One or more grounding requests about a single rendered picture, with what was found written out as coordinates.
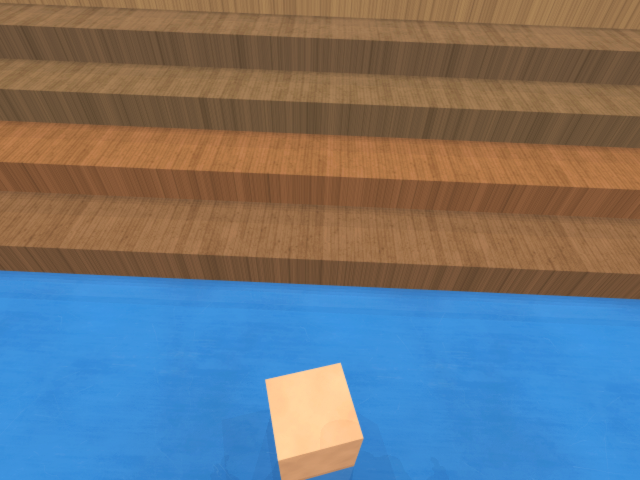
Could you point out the carton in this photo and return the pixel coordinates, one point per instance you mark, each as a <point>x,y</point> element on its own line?
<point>315,426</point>

